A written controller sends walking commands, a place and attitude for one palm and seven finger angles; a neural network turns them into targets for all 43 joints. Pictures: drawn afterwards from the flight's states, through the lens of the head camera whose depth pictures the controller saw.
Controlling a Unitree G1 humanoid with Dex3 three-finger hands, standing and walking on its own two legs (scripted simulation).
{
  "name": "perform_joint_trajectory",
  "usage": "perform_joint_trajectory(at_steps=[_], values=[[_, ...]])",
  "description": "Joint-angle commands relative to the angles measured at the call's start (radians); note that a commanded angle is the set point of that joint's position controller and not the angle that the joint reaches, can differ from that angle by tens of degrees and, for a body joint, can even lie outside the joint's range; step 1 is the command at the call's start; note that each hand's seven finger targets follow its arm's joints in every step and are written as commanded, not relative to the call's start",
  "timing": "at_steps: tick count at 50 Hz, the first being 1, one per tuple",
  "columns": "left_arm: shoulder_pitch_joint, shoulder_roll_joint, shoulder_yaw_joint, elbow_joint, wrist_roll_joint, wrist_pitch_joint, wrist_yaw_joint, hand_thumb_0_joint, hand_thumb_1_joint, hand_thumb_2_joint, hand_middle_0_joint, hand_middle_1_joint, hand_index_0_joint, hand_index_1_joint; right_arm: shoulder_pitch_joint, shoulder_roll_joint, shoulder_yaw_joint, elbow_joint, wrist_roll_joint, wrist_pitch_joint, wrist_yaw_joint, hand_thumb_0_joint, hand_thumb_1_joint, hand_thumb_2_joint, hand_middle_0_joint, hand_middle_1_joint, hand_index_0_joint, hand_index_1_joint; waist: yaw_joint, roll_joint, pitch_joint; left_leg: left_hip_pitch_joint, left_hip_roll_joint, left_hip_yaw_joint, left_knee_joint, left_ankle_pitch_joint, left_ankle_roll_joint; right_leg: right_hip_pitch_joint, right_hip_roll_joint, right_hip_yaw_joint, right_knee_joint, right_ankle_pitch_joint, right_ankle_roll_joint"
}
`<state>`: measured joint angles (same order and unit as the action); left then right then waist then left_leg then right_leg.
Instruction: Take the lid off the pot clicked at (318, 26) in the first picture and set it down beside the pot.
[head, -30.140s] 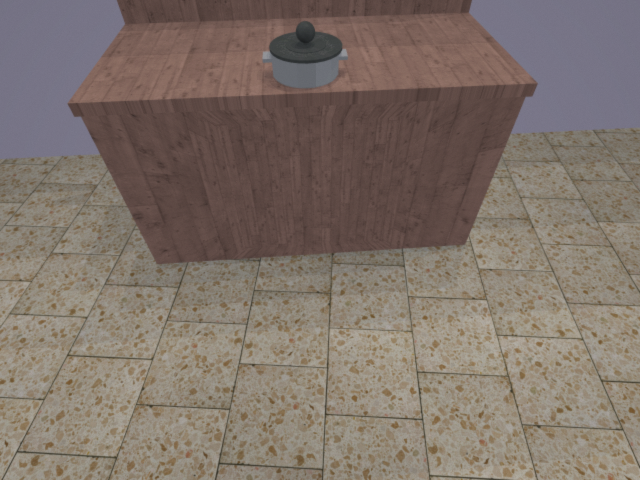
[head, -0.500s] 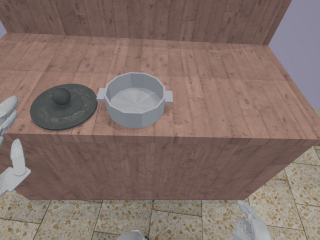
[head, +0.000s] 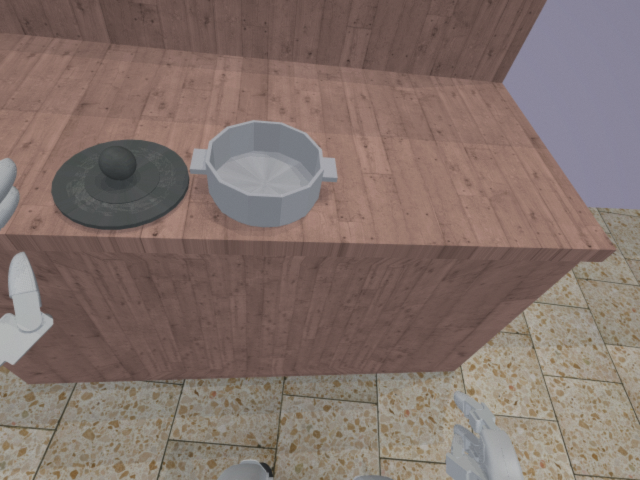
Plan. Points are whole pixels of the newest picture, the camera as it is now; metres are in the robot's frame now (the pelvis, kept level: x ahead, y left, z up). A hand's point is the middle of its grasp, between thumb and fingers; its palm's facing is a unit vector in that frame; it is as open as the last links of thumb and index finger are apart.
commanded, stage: step back with the hand held close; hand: left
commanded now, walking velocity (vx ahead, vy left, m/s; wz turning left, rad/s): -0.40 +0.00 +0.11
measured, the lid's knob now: (117, 163) +0.55 +0.35 +0.02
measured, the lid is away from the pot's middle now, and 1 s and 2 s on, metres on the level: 0.23 0.23 0.23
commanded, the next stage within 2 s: stop stepping back and stand still in 0.12 s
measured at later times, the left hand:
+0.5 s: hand out of the picture +0.10 +0.26 +0.18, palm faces +0.28 -0.88 -0.39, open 7.4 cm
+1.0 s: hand out of the picture +0.05 +0.28 +0.18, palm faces +0.31 -0.86 -0.41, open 7.4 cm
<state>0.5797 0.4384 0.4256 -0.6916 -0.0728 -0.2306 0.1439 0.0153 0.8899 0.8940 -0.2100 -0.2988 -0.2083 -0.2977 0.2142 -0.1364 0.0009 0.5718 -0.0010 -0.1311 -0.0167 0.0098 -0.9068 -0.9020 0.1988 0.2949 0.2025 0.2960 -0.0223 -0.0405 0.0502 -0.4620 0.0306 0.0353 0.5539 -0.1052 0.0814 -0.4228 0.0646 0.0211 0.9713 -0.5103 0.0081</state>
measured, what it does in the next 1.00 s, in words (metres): walks backwards: right foot, then left foot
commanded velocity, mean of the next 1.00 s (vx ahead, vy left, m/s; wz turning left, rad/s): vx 0.05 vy -0.05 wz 0.03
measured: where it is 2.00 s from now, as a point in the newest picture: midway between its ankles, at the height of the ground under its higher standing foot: outside the picture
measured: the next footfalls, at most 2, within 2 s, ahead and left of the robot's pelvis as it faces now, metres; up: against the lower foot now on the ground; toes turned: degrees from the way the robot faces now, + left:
right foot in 0.18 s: -0.08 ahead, -0.15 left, +0.00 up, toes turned -3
left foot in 0.36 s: +0.00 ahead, +0.09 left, +0.00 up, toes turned -3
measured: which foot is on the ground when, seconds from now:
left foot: down 0.00-0.20, up 0.22-0.34, down 0.36-0.64, up 0.66-0.82, down 0.84-1.00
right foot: up 0.00-0.16, down 0.18-0.36, up 0.38-0.62, down 0.64-0.84, up 0.86-1.00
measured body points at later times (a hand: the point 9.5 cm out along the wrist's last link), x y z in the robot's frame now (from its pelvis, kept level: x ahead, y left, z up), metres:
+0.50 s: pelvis -0.11 +0.02 +0.00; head -0.10 +0.08 +0.45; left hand +0.08 +0.30 +0.20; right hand +0.04 -0.22 -0.05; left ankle -0.04 +0.09 -0.73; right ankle -0.12 -0.12 -0.70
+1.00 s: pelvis -0.14 +0.05 +0.01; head -0.14 +0.09 +0.45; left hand +0.03 +0.33 +0.20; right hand +0.01 -0.17 -0.06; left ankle -0.13 +0.16 -0.73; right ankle -0.14 -0.07 -0.70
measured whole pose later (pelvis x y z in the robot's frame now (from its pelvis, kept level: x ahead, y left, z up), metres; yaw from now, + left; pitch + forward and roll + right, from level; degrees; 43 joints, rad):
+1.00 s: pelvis -0.14 +0.05 +0.01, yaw +1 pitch -1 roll -1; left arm 0.64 0.44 0.39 -0.67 -0.06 -0.18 0.14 0.02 0.89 0.89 -0.21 -0.30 -0.21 -0.30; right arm 0.26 -0.13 0.02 0.59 0.01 -0.15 -0.03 0.01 -0.91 -0.90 0.20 0.29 0.20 0.30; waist -0.05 -0.07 0.01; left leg -0.28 0.02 0.01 0.55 -0.26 0.02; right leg -0.38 0.02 -0.02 0.82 -0.44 -0.01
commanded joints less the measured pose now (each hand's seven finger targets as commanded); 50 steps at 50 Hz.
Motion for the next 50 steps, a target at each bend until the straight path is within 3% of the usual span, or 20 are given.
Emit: perform_joint_trajectory(at_steps=[1,6,10,11,12,13,16,18,20,28,30,32,33,34,38,40,42,44,45,50], values=[[0.061,0.104,0.058,-0.247,-0.003,-0.065,0.008,0.0,0.9,0.9,-0.2,-0.3,-0.2,-0.3,-0.034,-0.179,-0.061,-0.143,-0.008,-0.067,-0.01,0.0,-0.9,-0.9,0.2,0.3,0.2,0.3,0.016,0.272,-0.208,0.186,0.215,-0.276,-0.364,-0.316,0.008,0.102,-0.002,-0.037,-0.217,-0.007,-0.007],[0.044,0.138,0.072,-0.184,-0.007,-0.085,-0.009,0.0,0.9,0.9,-0.2,-0.3,-0.2,-0.3,-0.03,-0.182,-0.063,-0.123,-0.029,-0.052,-0.027,0.0,-0.9,-0.9,0.2,0.3,0.2,0.3,0.019,0.24,-0.234,0.195,0.17,-0.201,-0.291,-0.252,-0.077,0.293,-0.008,-0.062,-0.613,0.166,-0.041],[-0.056,0.18,0.054,-0.207,-0.004,-0.133,-0.026,0.0,0.9,0.9,-0.2,-0.3,-0.2,-0.3,-0.052,-0.163,-0.058,-0.119,0.009,-0.044,-0.045,0.0,-0.9,-0.9,0.2,0.3,0.2,0.3,-0.005,-0.125,-0.173,0.329,-0.053,-0.036,0.372,-0.296,-0.119,-0.097,-0.333,0.076,-0.753,0.284,-0.163],[-0.23,-0.084,-0.319,0.702,0.114,0.1,-0.143,0.0,0.9,0.9,-0.2,-0.3,-0.2,-0.3,-0.033,-0.313,-0.131,0.125,0.01,-0.034,0.008,0.0,-0.9,-0.9,0.2,0.3,0.2,0.3,-0.089,-0.08,-0.111,0.109,0.032,-0.169,0.629,-0.118,-0.092,-0.082,-0.421,0.043,-0.55,0.655,-0.147],[-0.276,0.221,0.074,-0.353,0.0,-0.053,-0.073,0.0,0.9,0.9,-0.2,-0.3,-0.2,-0.3,-0.099,-0.148,-0.089,-0.184,0.06,-0.015,-0.012,0.0,-0.9,-0.9,0.2,0.3,0.2,0.3,0.003,-0.203,-0.157,0.233,-0.053,-0.104,0.602,-0.339,-0.104,-0.107,-0.352,0.068,-0.621,0.53,-0.168],[-0.162,0.267,0.129,-0.257,0.004,-0.086,-0.046,0.0,0.9,0.9,-0.2,-0.3,-0.2,-0.3,-0.124,-0.128,-0.043,-0.177,0.039,-0.015,-0.041,0.0,-0.9,-0.9,0.2,0.3,0.2,0.3,-0.016,-0.25,-0.045,0.101,-0.031,-0.083,0.551,-0.369,-0.084,-0.065,-0.373,0.096,-0.637,0.511,-0.18],[0.008,0.145,0.091,-0.215,-0.005,-0.049,-0.016,0.0,0.9,0.9,-0.2,-0.3,-0.2,-0.3,-0.1,-0.158,-0.022,-0.187,0.052,0.001,-0.048,0.0,-0.9,-0.9,0.2,0.3,0.2,0.3,-0.027,0.112,-0.009,0.063,0.009,-0.108,-0.059,-0.191,-0.044,0.1,-0.237,0.008,-0.387,0.509,-0.072],[-0.002,0.17,0.121,-0.269,-0.011,-0.078,-0.004,0.0,0.9,0.9,-0.2,-0.3,-0.2,-0.3,-0.075,-0.19,-0.05,-0.197,0.041,-0.036,-0.04,0.0,-0.9,-0.9,0.2,0.3,0.2,0.3,-0.007,0.353,-0.052,0.254,0.208,-0.392,-0.233,0.155,0.041,-0.028,-0.032,-0.042,-0.165,0.056,0.002],[0.008,0.154,0.109,-0.27,-0.021,-0.064,-0.007,0.0,0.9,0.9,-0.2,-0.3,-0.2,-0.3,-0.051,-0.167,-0.048,-0.172,0.008,-0.073,-0.032,0.0,-0.9,-0.9,0.2,0.3,0.2,0.3,-0.012,0.341,-0.111,0.225,0.246,-0.542,-0.32,-0.055,0.063,-0.036,-0.033,0.05,-0.054,-0.067,0.006],[0.149,0.112,0.06,-0.118,0.023,-0.016,-0.014,0.0,0.9,0.9,-0.2,-0.3,-0.2,-0.3,-0.047,-0.182,-0.048,-0.173,0.006,-0.043,-0.024,0.0,-0.9,-0.9,0.2,0.3,0.2,0.3,0.018,0.234,-0.108,-0.026,0.098,-0.238,-0.367,-0.573,-0.036,0.374,0.025,-0.115,-0.47,0.074,-0.033],[0.075,0.118,0.048,-0.08,0.036,-0.015,-0.024,0.0,0.9,0.9,-0.2,-0.3,-0.2,-0.3,-0.043,-0.18,-0.047,-0.153,0.003,-0.023,-0.038,0.0,-0.9,-0.9,0.2,0.3,0.2,0.3,0.017,0.105,-0.088,-0.03,0.028,-0.149,-0.171,-0.535,-0.05,0.379,-0.022,-0.076,-0.603,0.088,-0.07],[-0.027,0.15,0.056,-0.08,0.032,-0.021,-0.03,0.0,0.9,0.9,-0.2,-0.3,-0.2,-0.3,-0.026,-0.177,-0.058,-0.132,0.001,-0.004,-0.043,0.0,-0.9,-0.9,0.2,0.3,0.2,0.3,-0.001,-0.151,-0.1,0.03,-0.078,0.0,0.408,-0.347,-0.05,0.191,-0.251,0.174,-0.741,0.137,-0.169],[-0.088,0.154,0.053,-0.123,0.032,-0.021,-0.026,0.0,0.9,0.9,-0.2,-0.3,-0.2,-0.3,-0.031,-0.176,-0.067,-0.128,0.013,-0.007,-0.039,0.0,-0.9,-0.9,0.2,0.3,0.2,0.3,0.005,-0.258,-0.117,-0.005,-0.089,-0.023,0.625,-0.356,-0.06,0.11,-0.374,0.367,-0.814,-0.073,-0.238],[-0.085,0.145,0.058,-0.072,0.023,-0.014,-0.024,0.0,0.9,0.9,-0.2,-0.3,-0.2,-0.3,-0.033,-0.179,-0.07,-0.122,0.01,-0.008,-0.042,0.0,-0.9,-0.9,0.2,0.3,0.2,0.3,-0.007,-0.214,-0.034,-0.027,-0.04,-0.069,0.71,-0.352,-0.059,-0.031,-0.41,0.401,-0.854,-0.273,-0.243],[-0.191,0.103,-0.011,-0.117,0.038,-0.014,-0.023,0.0,0.9,0.9,-0.2,-0.3,-0.2,-0.3,-0.111,-0.154,-0.044,-0.124,0.017,-0.007,-0.052,0.0,-0.9,-0.9,0.2,0.3,0.2,0.3,-0.014,-0.027,0.054,0.1,0.053,-0.039,0.305,-0.376,-0.028,-0.08,-0.353,0.206,-0.746,-0.207,-0.19],[-0.14,0.102,0.0,-0.141,0.042,-0.019,0.0,0.0,0.9,0.9,-0.2,-0.3,-0.2,-0.3,-0.079,-0.155,-0.032,-0.118,0.013,-0.04,-0.065,0.0,-0.9,-0.9,0.2,0.3,0.2,0.3,-0.015,0.098,0.013,0.258,0.003,0.027,-0.053,-0.349,-0.018,-0.039,-0.254,0.094,-0.589,-0.186,-0.143],[-0.132,0.102,0.012,-0.264,0.026,-0.042,0.018,0.0,0.9,0.9,-0.2,-0.3,-0.2,-0.3,-0.065,-0.19,-0.036,-0.152,0.017,-0.07,-0.058,0.0,-0.9,-0.9,0.2,0.3,0.2,0.3,-0.005,0.478,-0.019,0.375,0.254,-0.465,-0.349,-0.466,0.081,-0.17,-0.016,-0.091,-0.108,-0.052,-0.026],[0.001,0.108,0.045,-0.183,0.004,-0.036,0.01,0.0,0.9,0.9,-0.2,-0.3,-0.2,-0.3,-0.032,-0.157,-0.047,-0.135,0.021,-0.082,-0.039,0.0,-0.9,-0.9,0.2,0.3,0.2,0.3,-0.007,0.249,-0.055,0.249,0.297,-0.57,-0.386,-0.462,0.137,-0.135,-0.03,0.021,0.099,-0.022,-0.016],[0.032,0.116,0.055,-0.205,0.007,-0.02,0.008,0.0,0.9,0.9,-0.2,-0.3,-0.2,-0.3,-0.051,-0.159,-0.046,-0.142,0.018,-0.083,-0.024,0.0,-0.9,-0.9,0.2,0.3,0.2,0.3,-0.006,0.242,-0.005,0.186,0.301,-0.571,-0.398,-0.468,0.149,-0.154,-0.076,0.055,0.089,0.021,-0.015],[0.157,0.12,0.086,-0.187,0.013,-0.019,0.013,0.0,0.9,0.9,-0.2,-0.3,-0.2,-0.3,-0.049,-0.165,-0.036,-0.131,0.009,-0.066,-0.017,0.0,-0.9,-0.9,0.2,0.3,0.2,0.3,0.015,0.251,-0.06,0.1,0.186,-0.218,-0.275,-0.289,0.027,0.207,-0.039,-0.074,-0.383,0.132,-0.013]])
